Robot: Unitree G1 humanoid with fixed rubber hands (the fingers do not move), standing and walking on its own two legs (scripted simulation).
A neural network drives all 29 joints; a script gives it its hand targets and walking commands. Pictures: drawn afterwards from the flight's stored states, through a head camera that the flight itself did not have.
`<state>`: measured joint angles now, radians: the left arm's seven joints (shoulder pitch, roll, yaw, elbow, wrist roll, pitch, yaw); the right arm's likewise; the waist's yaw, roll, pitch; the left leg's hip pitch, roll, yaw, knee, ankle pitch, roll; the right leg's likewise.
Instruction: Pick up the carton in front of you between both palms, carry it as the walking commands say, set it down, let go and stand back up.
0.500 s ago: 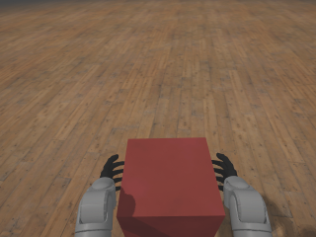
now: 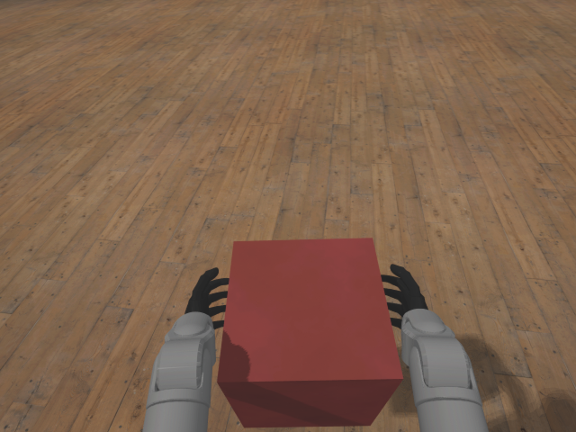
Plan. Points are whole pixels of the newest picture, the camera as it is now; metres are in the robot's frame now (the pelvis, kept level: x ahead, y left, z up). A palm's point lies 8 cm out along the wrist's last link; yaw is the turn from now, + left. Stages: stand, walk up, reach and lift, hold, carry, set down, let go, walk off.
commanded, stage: carry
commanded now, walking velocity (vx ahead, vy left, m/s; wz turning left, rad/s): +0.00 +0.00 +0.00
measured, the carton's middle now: (305, 337) +0.30 +0.00 -0.04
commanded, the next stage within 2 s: hold in 0.52 s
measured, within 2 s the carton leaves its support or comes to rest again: neither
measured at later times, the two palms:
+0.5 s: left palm (192, 325) +0.28 +0.16 +0.04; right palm (407, 321) +0.28 -0.14 +0.04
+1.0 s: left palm (176, 345) +0.25 +0.17 +0.05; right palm (392, 305) +0.30 -0.12 +0.04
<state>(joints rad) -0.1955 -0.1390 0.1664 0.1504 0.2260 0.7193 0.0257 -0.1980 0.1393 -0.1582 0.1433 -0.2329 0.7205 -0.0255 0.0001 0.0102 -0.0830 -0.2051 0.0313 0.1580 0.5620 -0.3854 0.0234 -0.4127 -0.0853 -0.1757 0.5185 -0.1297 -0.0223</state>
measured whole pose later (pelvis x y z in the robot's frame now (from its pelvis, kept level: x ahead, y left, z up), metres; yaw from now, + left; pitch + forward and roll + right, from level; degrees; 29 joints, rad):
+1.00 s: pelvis -0.01 -0.03 +0.01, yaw +11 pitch -6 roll +0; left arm -0.25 -0.15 0.22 0.29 0.25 0.66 0.01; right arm -0.23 0.15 -0.19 0.22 -0.28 0.71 -0.02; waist 0.00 0.06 0.04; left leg -0.02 -0.01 -0.10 0.41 -0.28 -0.01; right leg -0.15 0.01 0.02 0.36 -0.10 0.01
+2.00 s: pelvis -0.05 -0.03 -0.14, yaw +14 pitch +39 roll +2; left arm -0.80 -0.10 0.42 0.66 0.22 0.24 0.06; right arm -0.75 0.09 -0.51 0.54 -0.28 0.26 0.01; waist -0.08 0.07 -0.17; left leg -1.46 -0.14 -0.08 1.30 -0.52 -0.01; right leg -1.58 0.04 0.12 1.21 -0.32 0.06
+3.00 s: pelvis -0.09 -0.04 -0.34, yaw +18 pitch +45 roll +0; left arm -1.54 0.20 0.13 1.05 0.07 0.25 0.15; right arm -1.26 -0.09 -0.62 0.69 -0.16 0.27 -0.05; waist -0.19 0.05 0.22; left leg -2.19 -0.25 -0.08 2.05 -0.65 -0.08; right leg -2.29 0.04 0.09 1.93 -0.43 0.09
